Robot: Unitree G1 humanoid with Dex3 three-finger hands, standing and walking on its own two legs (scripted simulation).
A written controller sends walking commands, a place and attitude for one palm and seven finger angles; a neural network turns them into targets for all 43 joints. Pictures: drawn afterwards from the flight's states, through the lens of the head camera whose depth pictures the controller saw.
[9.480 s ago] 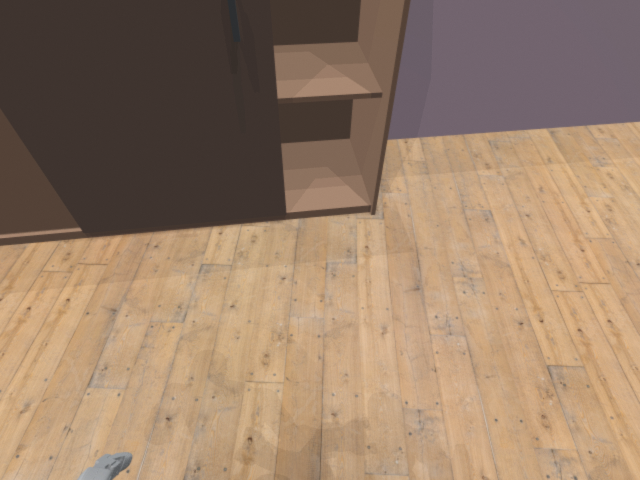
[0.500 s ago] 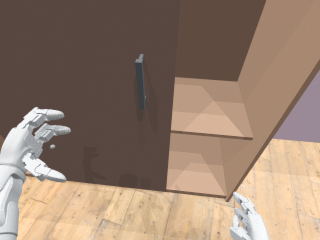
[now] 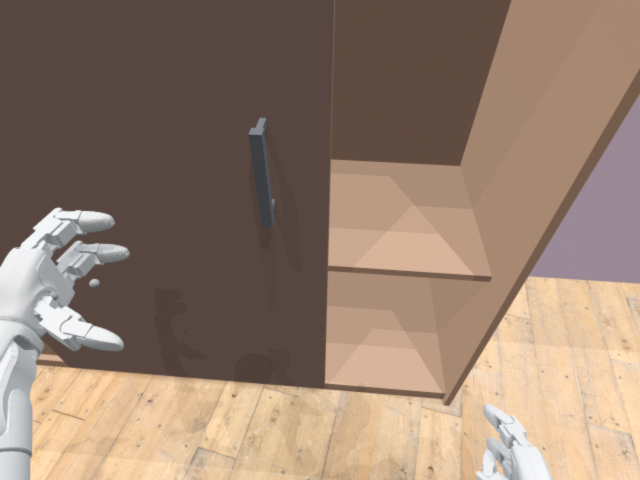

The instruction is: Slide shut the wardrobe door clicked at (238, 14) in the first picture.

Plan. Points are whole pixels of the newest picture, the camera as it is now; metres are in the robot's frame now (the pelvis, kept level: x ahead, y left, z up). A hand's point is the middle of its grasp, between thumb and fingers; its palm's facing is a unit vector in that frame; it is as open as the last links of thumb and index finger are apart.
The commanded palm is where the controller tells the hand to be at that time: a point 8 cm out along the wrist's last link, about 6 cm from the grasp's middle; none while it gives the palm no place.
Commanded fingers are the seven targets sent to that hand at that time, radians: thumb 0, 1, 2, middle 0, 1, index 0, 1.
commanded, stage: raise the hand with hooked fingers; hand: left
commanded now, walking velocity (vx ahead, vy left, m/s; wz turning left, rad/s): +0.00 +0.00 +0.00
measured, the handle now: (265, 175) +0.52 +0.14 +0.12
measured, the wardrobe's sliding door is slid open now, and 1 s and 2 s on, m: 0.38 0.38 0.38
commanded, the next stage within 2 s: move the hooked fingers beside the handle in 0.10 s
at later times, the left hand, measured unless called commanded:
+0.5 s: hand (132, 259) +0.31 +0.25 +0.14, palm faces +0.07 -1.00 -0.06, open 14.0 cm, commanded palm +0.29 +0.30 +0.14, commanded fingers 0.00 -0.50 0.30 -0.30 -1.20 -0.30 -1.20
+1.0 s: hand (171, 224) +0.38 +0.23 +0.13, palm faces +0.00 -1.00 -0.02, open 14.0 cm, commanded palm +0.35 +0.28 +0.13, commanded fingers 0.00 -0.50 0.30 -0.30 -1.20 -0.30 -1.20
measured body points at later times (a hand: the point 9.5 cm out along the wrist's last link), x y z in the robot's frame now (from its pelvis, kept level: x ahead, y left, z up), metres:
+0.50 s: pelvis +0.00 -0.03 +0.00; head +0.00 -0.05 +0.45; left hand +0.30 +0.31 +0.15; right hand +0.16 -0.28 -0.09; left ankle +0.01 +0.10 -0.74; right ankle -0.01 -0.10 -0.74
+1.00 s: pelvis +0.01 +0.00 +0.00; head +0.02 -0.01 +0.45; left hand +0.37 +0.29 +0.14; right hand +0.12 -0.26 -0.10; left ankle +0.01 +0.10 -0.74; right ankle -0.01 -0.10 -0.74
